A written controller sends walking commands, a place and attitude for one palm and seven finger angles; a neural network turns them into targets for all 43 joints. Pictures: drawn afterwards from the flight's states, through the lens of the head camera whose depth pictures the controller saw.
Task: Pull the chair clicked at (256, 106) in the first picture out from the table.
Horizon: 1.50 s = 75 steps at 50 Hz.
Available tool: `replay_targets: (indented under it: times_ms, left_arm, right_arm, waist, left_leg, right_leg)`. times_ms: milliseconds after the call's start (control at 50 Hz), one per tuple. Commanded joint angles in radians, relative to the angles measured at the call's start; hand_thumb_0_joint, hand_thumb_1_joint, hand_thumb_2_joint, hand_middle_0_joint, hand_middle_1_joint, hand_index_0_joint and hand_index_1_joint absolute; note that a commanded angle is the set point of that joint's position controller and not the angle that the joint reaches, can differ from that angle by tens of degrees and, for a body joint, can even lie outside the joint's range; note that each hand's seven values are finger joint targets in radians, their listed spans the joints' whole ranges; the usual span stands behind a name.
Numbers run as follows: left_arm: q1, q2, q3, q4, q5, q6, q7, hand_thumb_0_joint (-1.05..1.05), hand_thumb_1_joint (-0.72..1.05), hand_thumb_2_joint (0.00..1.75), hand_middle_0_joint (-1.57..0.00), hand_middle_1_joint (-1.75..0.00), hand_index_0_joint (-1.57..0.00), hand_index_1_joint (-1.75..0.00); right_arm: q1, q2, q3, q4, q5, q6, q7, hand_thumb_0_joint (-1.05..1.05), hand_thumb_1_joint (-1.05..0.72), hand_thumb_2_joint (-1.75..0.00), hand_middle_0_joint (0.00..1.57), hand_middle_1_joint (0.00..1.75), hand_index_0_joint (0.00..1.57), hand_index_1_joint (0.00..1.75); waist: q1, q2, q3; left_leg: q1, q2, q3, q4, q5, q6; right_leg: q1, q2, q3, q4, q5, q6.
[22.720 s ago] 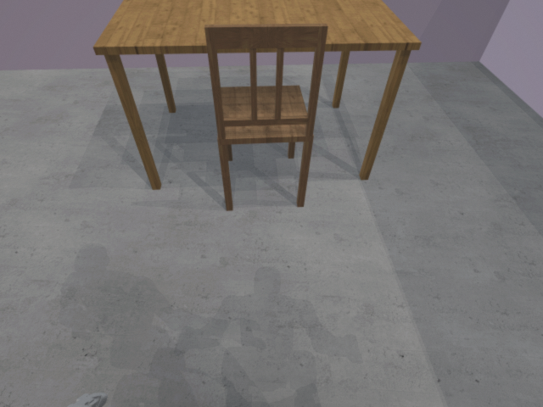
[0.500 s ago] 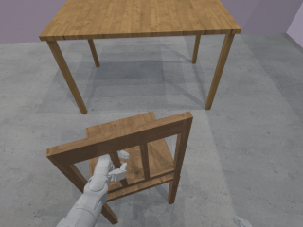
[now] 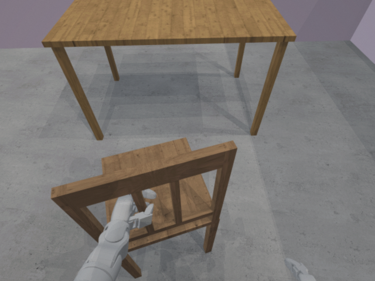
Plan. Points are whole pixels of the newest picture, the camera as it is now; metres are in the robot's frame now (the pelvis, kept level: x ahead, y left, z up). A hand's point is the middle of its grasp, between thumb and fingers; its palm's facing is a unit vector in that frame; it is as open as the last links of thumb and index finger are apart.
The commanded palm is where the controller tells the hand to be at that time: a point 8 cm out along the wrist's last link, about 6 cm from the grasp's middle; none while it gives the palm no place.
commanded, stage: open the thumb and straighten the fingers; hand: left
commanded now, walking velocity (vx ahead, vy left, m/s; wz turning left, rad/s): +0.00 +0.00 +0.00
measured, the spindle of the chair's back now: (144, 211) +0.31 +0.12 -0.12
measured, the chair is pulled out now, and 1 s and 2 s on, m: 0.66 0.66 0.66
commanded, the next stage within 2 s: draw the fingers out of the gap in 0.68 s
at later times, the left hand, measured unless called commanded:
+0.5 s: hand (140, 214) +0.29 +0.12 -0.06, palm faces -0.08 -0.99 -0.14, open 15.2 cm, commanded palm +0.27 +0.17 -0.04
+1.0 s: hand (137, 231) +0.25 +0.12 -0.07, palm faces -0.07 -0.99 -0.15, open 17.4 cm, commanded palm +0.23 +0.17 -0.04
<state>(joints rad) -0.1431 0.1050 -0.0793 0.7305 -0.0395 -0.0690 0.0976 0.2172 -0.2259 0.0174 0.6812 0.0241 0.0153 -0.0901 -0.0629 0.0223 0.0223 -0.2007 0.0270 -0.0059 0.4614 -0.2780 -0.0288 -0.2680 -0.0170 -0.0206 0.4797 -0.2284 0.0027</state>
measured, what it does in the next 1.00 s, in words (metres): stands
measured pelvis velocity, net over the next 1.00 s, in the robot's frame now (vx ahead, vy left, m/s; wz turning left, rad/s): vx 0.00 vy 0.01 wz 0.02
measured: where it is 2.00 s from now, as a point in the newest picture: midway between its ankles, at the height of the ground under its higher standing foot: outside the picture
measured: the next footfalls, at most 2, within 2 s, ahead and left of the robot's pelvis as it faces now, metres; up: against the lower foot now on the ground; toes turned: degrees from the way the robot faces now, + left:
none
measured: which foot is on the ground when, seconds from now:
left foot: down 0.00-1.00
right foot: down 0.00-1.00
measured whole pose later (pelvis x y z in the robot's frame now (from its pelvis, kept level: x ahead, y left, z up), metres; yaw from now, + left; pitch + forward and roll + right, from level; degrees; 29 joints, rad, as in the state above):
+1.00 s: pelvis +0.00 +0.01 -0.03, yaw +1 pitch +9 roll +0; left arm 0.15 0.15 -0.09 0.19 -0.04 0.18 0.03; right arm 0.27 -0.25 0.01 0.53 0.03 -0.07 -0.06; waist -0.05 0.05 -0.11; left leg -0.51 0.01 -0.03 0.80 -0.44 -0.02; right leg -0.56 -0.04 -0.03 0.80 -0.38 0.01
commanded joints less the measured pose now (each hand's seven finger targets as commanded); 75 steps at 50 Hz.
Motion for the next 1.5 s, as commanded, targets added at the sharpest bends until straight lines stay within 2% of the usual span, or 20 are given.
replay_targets:
  times_ms: [0, 40, 140, 160, 260, 380, 420, 440, 460, 520, 640, 680, 720, 760, 820, 860, 900, 1060, 1140, 1480]
  left_arm:
    - [-0.228, 0.124, 0.065, -0.293, -0.012, -0.053, -0.046, 0.0, 0.42, 0.67, -0.5, -1.45, -0.5, -1.45]
    - [-0.219, 0.107, 0.049, -0.327, -0.005, -0.046, -0.058, 0.0, 0.17, 0.55, -0.5, -1.45, -0.5, -1.45]
    - [-0.187, 0.104, 0.063, -0.31, -0.011, 0.033, -0.068, 0.0, -0.43, 0.26, -0.47, -1.38, -0.47, -1.38]
    - [-0.215, 0.163, 0.104, -0.37, -0.015, 0.039, -0.062, 0.0, -0.55, 0.2, -0.45, -1.3, -0.45, -1.3]
    - [-0.171, 0.106, 0.069, -0.387, -0.018, 0.097, -0.069, 0.0, -0.55, 0.2, -0.32, -0.94, -0.32, -0.94]
    - [-0.22, 0.123, 0.074, -0.474, -0.015, 0.118, -0.066, 0.0, -0.55, 0.2, -0.18, -0.51, -0.18, -0.51]
    - [-0.196, 0.08, 0.036, -0.487, -0.014, 0.121, -0.066, 0.0, -0.55, 0.2, -0.13, -0.36, -0.13, -0.36]
    - [-0.146, 0.158, 0.119, -0.449, -0.013, 0.128, -0.064, 0.0, -0.55, 0.2, -0.1, -0.29, -0.1, -0.29]
    - [-0.129, 0.166, 0.115, -0.446, -0.011, 0.135, -0.07, 0.0, -0.55, 0.2, -0.07, -0.22, -0.07, -0.22]
    - [-0.182, 0.116, 0.058, -0.512, -0.004, 0.135, -0.079, 0.0, -0.55, 0.2, 0.0, 0.0, 0.0, 0.0]
    - [-0.136, 0.078, 0.021, -0.54, -0.015, 0.162, -0.081, 0.0, -0.55, 0.2, 0.0, 0.0, 0.0, 0.0]
    - [-0.135, 0.123, 0.052, -0.564, -0.008, 0.169, -0.074, 0.0, -0.55, 0.2, 0.0, 0.0, 0.0, 0.0]
    - [-0.102, 0.086, 0.019, -0.582, -0.001, 0.177, -0.071, 0.0, -0.55, 0.2, 0.0, 0.0, 0.0, 0.0]
    - [-0.055, 0.163, 0.098, -0.54, 0.003, 0.189, -0.062, 0.0, -0.55, 0.2, 0.0, 0.0, 0.0, 0.0]
    - [0.029, 0.114, 0.053, -0.622, 0.003, 0.19, -0.07, 0.0, -0.55, 0.2, 0.0, 0.0, 0.0, 0.0]
    - [0.117, 0.133, 0.06, -0.672, 0.002, 0.192, -0.07, 0.0, -0.55, 0.2, 0.0, 0.0, 0.0, 0.0]
    - [0.125, 0.102, 0.017, -0.73, 0.0, 0.193, -0.073, 0.0, -0.55, 0.2, 0.0, 0.0, 0.0, 0.0]
    - [0.291, 0.153, 0.028, -0.876, 0.001, 0.184, -0.072, 0.0, -0.55, 0.2, 0.0, 0.0, 0.0, 0.0]
    - [0.349, 0.127, -0.006, -0.922, 0.0, 0.181, -0.083, 0.0, -0.55, 0.2, 0.0, 0.0, 0.0, 0.0]
    - [0.66, 0.119, -0.054, -1.127, 0.054, 0.212, -0.043, 0.0, -0.55, 0.2, 0.0, 0.0, 0.0, 0.0]
  right_arm:
    - [-0.035, -0.137, -0.064, -0.143, 0.023, -0.057, 0.041, 0.0, -0.9, -0.9, 0.2, 0.3, 0.2, 0.3]
    - [-0.035, -0.125, -0.061, -0.154, 0.021, -0.078, 0.048, 0.0, -0.9, -0.9, 0.2, 0.3, 0.2, 0.3]
    - [-0.017, -0.141, -0.064, -0.177, 0.019, -0.091, 0.055, 0.0, -0.9, -0.9, 0.2, 0.3, 0.2, 0.3]
    - [-0.016, -0.148, -0.066, -0.18, 0.018, -0.093, 0.052, 0.0, -0.9, -0.9, 0.2, 0.3, 0.2, 0.3]
    - [-0.008, -0.149, -0.065, -0.2, 0.016, -0.108, 0.041, 0.0, -0.9, -0.9, 0.2, 0.3, 0.2, 0.3]
    - [0.005, -0.152, -0.062, -0.214, 0.014, -0.127, 0.029, 0.0, -0.9, -0.9, 0.2, 0.3, 0.2, 0.3]
    - [-0.004, -0.145, -0.056, -0.225, 0.014, -0.134, 0.027, 0.0, -0.9, -0.9, 0.2, 0.3, 0.2, 0.3]
    - [0.007, -0.155, -0.059, -0.221, 0.011, -0.133, 0.025, 0.0, -0.9, -0.9, 0.2, 0.3, 0.2, 0.3]
    - [0.001, -0.159, -0.055, -0.224, 0.01, -0.128, 0.025, 0.0, -0.9, -0.9, 0.2, 0.3, 0.2, 0.3]
    - [0.0, -0.145, -0.053, -0.238, 0.013, -0.135, 0.023, 0.0, -0.9, -0.9, 0.2, 0.3, 0.2, 0.3]
    - [0.004, -0.144, -0.05, -0.247, 0.012, -0.147, 0.024, 0.0, -0.9, -0.9, 0.2, 0.3, 0.2, 0.3]
    - [0.01, -0.151, -0.05, -0.246, 0.01, -0.144, 0.024, 0.0, -0.9, -0.9, 0.2, 0.3, 0.2, 0.3]
    - [0.005, -0.141, -0.049, -0.256, 0.01, -0.144, 0.027, 0.0, -0.9, -0.9, 0.2, 0.3, 0.2, 0.3]
    - [0.007, -0.152, -0.05, -0.25, 0.007, -0.135, 0.024, 0.0, -0.9, -0.9, 0.2, 0.3, 0.2, 0.3]
    - [-0.006, -0.138, -0.047, -0.285, 0.006, -0.134, 0.03, 0.0, -0.9, -0.9, 0.2, 0.3, 0.2, 0.3]
    - [-0.015, -0.139, -0.05, -0.301, 0.008, -0.138, 0.03, 0.0, -0.9, -0.9, 0.2, 0.3, 0.2, 0.3]
    - [-0.014, -0.134, -0.045, -0.309, 0.009, -0.142, 0.029, 0.0, -0.9, -0.9, 0.2, 0.3, 0.2, 0.3]
    - [-0.005, -0.138, -0.043, -0.324, 0.005, -0.179, 0.011, 0.0, -0.9, -0.9, 0.2, 0.3, 0.2, 0.3]
    - [-0.002, -0.135, -0.039, -0.332, 0.006, -0.197, 0.004, 0.0, -0.9, -0.9, 0.2, 0.3, 0.2, 0.3]
    - [-0.024, -0.105, -0.035, -0.4, 0.004, -0.196, -0.005, 0.0, -0.9, -0.9, 0.2, 0.3, 0.2, 0.3]
  waist:
    - [0.003, -0.078, -0.296]
    - [0.001, -0.014, -0.307]
    - [0.01, -0.029, -0.308]
    - [0.017, -0.014, -0.34]
    - [0.004, -0.081, -0.315]
    - [-0.003, -0.057, -0.339]
    - [-0.001, -0.057, -0.329]
    - [0.015, -0.083, -0.327]
    - [0.022, -0.065, -0.319]
    - [0.001, -0.029, -0.335]
    - [-0.001, -0.054, -0.343]
    - [0.001, -0.057, -0.357]
    - [0.001, -0.045, -0.349]
    - [0.016, -0.063, -0.323]
    - [0.026, -0.035, -0.339]
    - [0.036, -0.032, -0.348]
    - [0.015, -0.037, -0.328]
    - [0.011, -0.046, -0.3]
    - [0.0, -0.049, -0.285]
    - [0.022, -0.047, -0.233]
  left_leg:
    - [-0.113, -0.005, 0.041, 0.042, 0.168, 0.044]
    - [-0.133, -0.012, 0.046, 0.077, 0.168, 0.046]
    - [-0.211, -0.017, 0.039, 0.127, 0.115, 0.043]
    - [-0.202, -0.015, 0.033, 0.127, 0.13, 0.044]
    - [-0.23, -0.01, 0.028, 0.153, 0.125, 0.044]
    - [-0.219, -0.015, 0.018, 0.177, 0.108, 0.043]
    - [-0.219, -0.016, 0.015, 0.179, 0.109, 0.042]
    - [-0.243, -0.016, 0.011, 0.185, 0.11, 0.041]
    - [-0.254, -0.02, 0.012, 0.186, 0.11, 0.041]
    - [-0.226, -0.021, 0.015, 0.2, 0.125, 0.043]
    - [-0.223, -0.022, 0.002, 0.214, 0.149, 0.041]
    - [-0.225, -0.023, 0.0, 0.219, 0.163, 0.042]
    - [-0.22, -0.023, 0.003, 0.222, 0.174, 0.041]
    - [-0.253, -0.024, 0.003, 0.226, 0.163, 0.04]
    - [-0.255, -0.027, 0.012, 0.225, 0.167, 0.039]
    - [-0.255, -0.024, 0.011, 0.231, 0.182, 0.04]
    - [-0.258, -0.025, 0.011, 0.236, 0.155, 0.042]
    - [-0.285, -0.033, -0.002, 0.267, 0.124, 0.048]
    - [-0.293, -0.038, -0.008, 0.285, 0.099, 0.05]
    - [-0.37, -0.048, -0.021, 0.317, 0.0, 0.052]
  right_leg:
    - [0.057, -0.039, -0.008, 0.034, 0.248, -0.012]
    - [0.016, -0.031, -0.007, 0.062, 0.235, -0.016]
    - [-0.053, -0.02, -0.019, 0.114, 0.161, -0.012]
    - [-0.026, -0.022, -0.018, 0.12, 0.177, -0.015]
    - [-0.078, -0.015, -0.031, 0.145, 0.151, -0.008]
    - [-0.125, -0.008, -0.036, 0.167, 0.094, -0.006]
    - [-0.135, -0.007, -0.043, 0.174, 0.089, -0.008]
    - [-0.127, -0.006, -0.042, 0.182, 0.091, -0.008]
    - [-0.123, -0.007, -0.037, 0.181, 0.092, -0.009]
    - [-0.142, -0.007, -0.038, 0.19, 0.102, -0.009]
    - [-0.143, -0.006, -0.051, 0.202, 0.124, -0.008]
    - [-0.134, -0.007, -0.048, 0.207, 0.14, -0.01]
    - [-0.14, -0.008, -0.051, 0.211, 0.15, -0.009]
    - [-0.139, -0.007, -0.048, 0.212, 0.146, -0.011]
    - [-0.118, -0.012, -0.048, 0.221, 0.157, -0.012]
    - [-0.106, -0.013, -0.048, 0.224, 0.166, -0.016]
    - [-0.127, -0.012, -0.049, 0.22, 0.149, -0.01]
    - [-0.153, -0.012, -0.048, 0.228, 0.114, -0.008]
    - [-0.185, -0.012, -0.051, 0.236, 0.086, -0.002]
    - [-0.256, -0.013, -0.053, 0.266, -0.058, -0.009]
